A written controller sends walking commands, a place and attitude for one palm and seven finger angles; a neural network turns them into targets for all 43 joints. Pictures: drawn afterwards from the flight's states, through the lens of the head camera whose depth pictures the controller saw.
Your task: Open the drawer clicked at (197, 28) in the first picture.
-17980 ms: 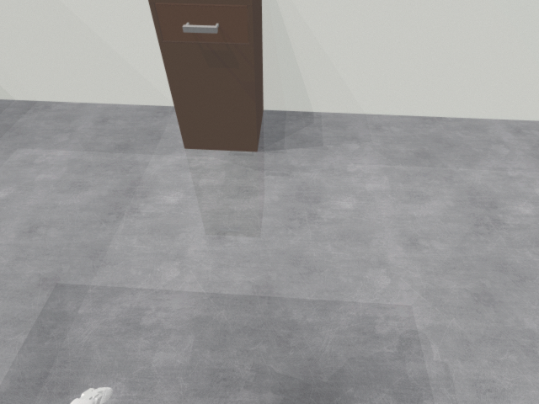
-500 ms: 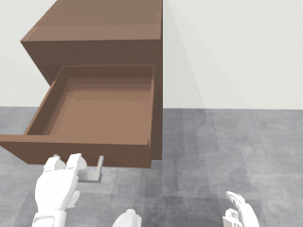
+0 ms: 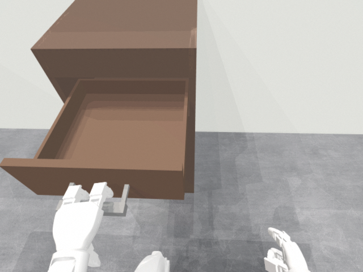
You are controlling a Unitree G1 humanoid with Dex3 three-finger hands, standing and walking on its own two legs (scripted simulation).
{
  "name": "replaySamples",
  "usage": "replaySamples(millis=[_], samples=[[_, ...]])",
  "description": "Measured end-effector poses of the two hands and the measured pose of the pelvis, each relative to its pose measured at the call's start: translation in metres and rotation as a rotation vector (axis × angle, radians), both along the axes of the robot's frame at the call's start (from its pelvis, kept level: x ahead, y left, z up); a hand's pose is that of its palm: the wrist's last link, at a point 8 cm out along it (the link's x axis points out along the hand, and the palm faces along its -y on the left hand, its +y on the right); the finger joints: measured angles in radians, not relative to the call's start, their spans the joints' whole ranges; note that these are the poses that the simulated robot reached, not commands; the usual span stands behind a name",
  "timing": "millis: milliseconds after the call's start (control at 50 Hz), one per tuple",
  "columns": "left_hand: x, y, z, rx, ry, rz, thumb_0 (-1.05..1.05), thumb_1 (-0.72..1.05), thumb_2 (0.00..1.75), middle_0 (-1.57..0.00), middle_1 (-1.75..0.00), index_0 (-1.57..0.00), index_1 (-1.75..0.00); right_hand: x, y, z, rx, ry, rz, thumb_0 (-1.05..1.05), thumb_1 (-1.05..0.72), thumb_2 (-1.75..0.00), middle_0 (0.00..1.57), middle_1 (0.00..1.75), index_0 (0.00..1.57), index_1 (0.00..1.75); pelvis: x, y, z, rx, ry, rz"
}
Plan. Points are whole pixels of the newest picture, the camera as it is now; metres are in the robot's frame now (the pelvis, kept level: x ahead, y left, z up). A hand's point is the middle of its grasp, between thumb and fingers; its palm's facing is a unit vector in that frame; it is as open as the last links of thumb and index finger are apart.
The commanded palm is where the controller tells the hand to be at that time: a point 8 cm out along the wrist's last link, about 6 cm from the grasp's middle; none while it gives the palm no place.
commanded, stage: lift the hand off the handle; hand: left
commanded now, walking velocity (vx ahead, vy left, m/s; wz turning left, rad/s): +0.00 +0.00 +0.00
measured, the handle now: (95, 198) +0.27 +0.22 +0.01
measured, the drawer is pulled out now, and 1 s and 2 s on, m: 0.30 0.30 0.30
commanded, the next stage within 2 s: draw the hand back to the body in 1.34 s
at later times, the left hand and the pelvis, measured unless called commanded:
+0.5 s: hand (82, 211) +0.23 +0.22 +0.05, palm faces +0.06 -0.11 -0.99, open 13.6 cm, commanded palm +0.20 +0.22 +0.11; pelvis +0.01 +0.00 +0.03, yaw +0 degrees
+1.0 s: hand (65, 201) +0.22 +0.22 +0.12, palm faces +0.08 -0.10 -0.99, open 13.8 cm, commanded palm +0.20 +0.22 +0.18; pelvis +0.02 -0.01 +0.05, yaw +1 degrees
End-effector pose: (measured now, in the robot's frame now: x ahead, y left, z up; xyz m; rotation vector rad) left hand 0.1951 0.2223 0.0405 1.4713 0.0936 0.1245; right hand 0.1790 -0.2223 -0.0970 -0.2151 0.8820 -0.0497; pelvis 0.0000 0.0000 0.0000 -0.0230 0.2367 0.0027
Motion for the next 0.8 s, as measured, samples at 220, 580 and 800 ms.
replaySamples(millis=[220,580,800], samples=[[0.007,0.004,0.019,-0.001,-0.018,0.019,0.00,-0.49,0.30,-0.32,-1.20,-0.34,-1.21,-0.003,0.001,0.008,0.002,-0.002,-0.015,0.01,-0.90,-0.90,0.20,0.30,0.20,0.30,0.000,0.000,0.009,-0.001,-0.030,0.001],[0.007,0.002,0.070,-0.013,-0.034,0.016,0.00,-0.49,0.30,-0.32,-1.20,-0.35,-1.22,0.016,0.001,0.034,0.030,-0.058,0.003,0.01,-0.90,-0.90,0.20,0.30,0.20,0.30,0.009,-0.003,0.030,0.014,-0.100,0.002],[0.005,0.000,0.103,-0.016,-0.044,0.017,0.00,-0.49,0.30,-0.32,-1.20,-0.33,-1.21,0.036,0.005,0.048,0.056,-0.101,0.040,0.01,-0.90,-0.90,0.20,0.30,0.20,0.30,0.015,-0.009,0.041,0.024,-0.137,0.006]])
